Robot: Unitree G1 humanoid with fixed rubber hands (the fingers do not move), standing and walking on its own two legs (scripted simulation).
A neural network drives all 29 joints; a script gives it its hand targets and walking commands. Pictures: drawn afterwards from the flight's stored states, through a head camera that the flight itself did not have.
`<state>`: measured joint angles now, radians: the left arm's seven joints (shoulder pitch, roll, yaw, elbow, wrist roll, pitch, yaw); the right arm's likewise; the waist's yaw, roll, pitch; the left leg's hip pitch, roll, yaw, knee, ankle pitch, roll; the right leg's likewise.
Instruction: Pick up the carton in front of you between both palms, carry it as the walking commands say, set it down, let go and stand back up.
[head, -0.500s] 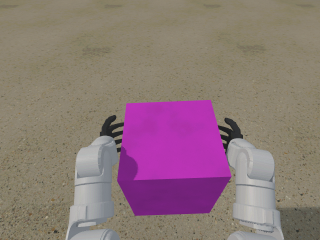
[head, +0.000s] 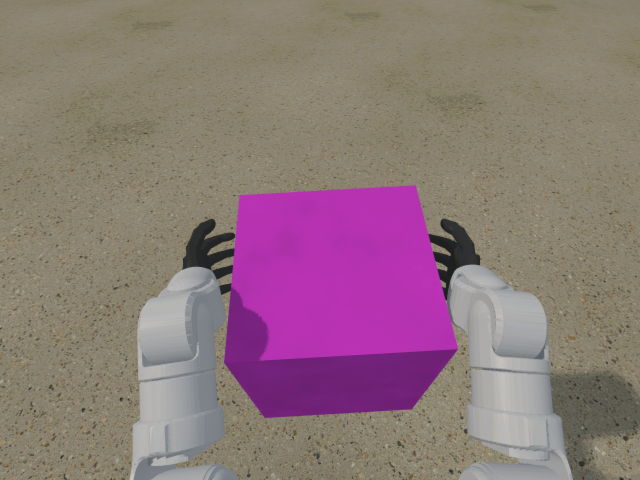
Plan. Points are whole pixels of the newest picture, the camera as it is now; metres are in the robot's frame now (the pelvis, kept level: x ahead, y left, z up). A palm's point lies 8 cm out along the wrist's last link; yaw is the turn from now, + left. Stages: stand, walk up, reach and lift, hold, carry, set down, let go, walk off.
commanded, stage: carry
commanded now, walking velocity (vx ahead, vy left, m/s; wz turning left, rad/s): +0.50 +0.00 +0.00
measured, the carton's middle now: (333, 312) +0.34 -0.03 +0.06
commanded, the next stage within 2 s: none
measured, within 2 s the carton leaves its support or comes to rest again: neither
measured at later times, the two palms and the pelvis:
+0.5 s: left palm (188, 180) +0.65 +0.20 +0.06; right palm (349, 178) +0.64 -0.10 +0.06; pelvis +0.32 +0.05 -0.02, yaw -1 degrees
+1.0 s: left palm (217, 116) +0.88 +0.16 +0.07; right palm (349, 115) +0.88 -0.14 +0.06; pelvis +0.64 +0.01 -0.02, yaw +2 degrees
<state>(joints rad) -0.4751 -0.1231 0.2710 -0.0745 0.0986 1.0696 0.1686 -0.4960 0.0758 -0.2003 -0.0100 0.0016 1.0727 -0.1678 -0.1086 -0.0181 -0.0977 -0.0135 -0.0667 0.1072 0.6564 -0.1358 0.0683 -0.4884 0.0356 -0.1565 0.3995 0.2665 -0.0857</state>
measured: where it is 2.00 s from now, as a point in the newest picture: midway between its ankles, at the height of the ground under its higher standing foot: (290, 259)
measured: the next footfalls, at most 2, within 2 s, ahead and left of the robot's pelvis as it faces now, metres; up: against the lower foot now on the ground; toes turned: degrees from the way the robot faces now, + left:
left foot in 0.44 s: +0.44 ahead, +0.14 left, +0.00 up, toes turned +7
right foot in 0.90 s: +0.75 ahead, -0.08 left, +0.00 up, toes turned -12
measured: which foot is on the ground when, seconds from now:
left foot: down 0.00-0.00, up 0.02-0.42, down 0.44-0.90, up 0.92-1.00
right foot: down 0.00-0.44, up 0.46-0.88, down 0.90-1.00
